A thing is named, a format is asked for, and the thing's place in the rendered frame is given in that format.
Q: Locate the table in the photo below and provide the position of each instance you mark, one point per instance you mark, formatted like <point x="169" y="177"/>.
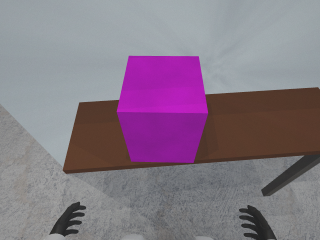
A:
<point x="239" y="126"/>

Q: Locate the right robot hand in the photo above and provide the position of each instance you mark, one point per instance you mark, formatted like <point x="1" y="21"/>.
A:
<point x="261" y="227"/>

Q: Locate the carton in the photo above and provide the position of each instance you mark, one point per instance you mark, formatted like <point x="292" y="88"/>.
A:
<point x="162" y="108"/>

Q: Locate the left robot hand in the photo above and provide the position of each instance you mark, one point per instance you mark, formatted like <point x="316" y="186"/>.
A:
<point x="64" y="222"/>

